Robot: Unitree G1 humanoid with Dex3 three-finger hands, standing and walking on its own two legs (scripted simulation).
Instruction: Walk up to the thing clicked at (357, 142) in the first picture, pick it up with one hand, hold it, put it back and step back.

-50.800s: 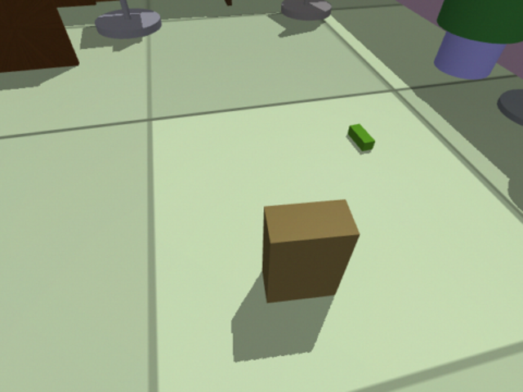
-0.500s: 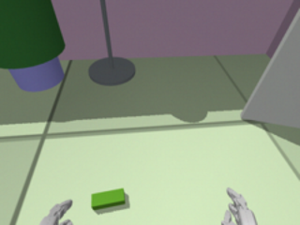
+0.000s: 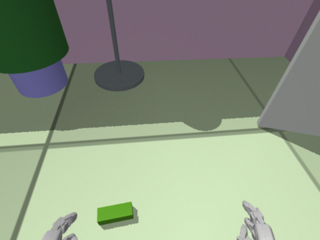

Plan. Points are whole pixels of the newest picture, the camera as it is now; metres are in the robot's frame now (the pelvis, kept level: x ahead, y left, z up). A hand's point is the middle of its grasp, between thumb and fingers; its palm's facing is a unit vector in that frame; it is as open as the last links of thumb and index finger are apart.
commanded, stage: home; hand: left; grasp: from above
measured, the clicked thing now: (115, 213) +0.45 +0.22 -0.68
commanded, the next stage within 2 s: stand in 0.54 s
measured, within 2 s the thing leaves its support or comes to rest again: neither
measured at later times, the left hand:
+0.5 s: hand out of the picture +0.16 +0.18 -0.05, palm faces +0.05 -0.98 -0.21, open 7.4 cm
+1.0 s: hand out of the picture +0.09 +0.24 -0.11, palm faces +0.02 -0.94 -0.34, open 7.4 cm
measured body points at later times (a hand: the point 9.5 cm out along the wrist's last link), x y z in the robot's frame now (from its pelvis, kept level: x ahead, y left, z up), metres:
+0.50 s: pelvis +0.00 -0.01 +0.00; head +0.02 +0.00 +0.45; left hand +0.16 +0.23 -0.03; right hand +0.16 -0.25 -0.06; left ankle +0.01 +0.11 -0.68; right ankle +0.00 -0.14 -0.68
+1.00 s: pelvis +0.00 +0.00 +0.04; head +0.01 +0.01 +0.49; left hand +0.09 +0.29 -0.08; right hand +0.09 -0.28 -0.09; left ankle +0.01 +0.11 -0.68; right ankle +0.00 -0.14 -0.68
